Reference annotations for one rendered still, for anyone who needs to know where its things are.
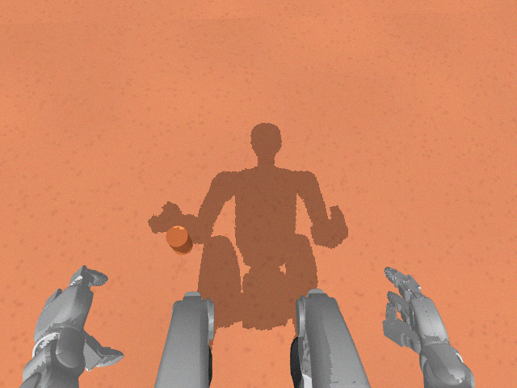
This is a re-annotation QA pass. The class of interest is left robot arm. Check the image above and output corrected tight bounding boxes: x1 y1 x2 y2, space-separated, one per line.
20 327 86 388

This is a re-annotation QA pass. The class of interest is left robot hand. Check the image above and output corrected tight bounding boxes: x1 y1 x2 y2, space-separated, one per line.
34 265 124 372

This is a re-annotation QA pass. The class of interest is can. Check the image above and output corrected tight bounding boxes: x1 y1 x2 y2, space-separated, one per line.
166 226 193 255

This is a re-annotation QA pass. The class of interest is right robot arm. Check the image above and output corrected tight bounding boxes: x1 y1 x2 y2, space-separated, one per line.
419 344 475 388

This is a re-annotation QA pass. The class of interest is right robot hand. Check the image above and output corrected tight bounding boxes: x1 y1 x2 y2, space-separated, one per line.
383 267 451 354

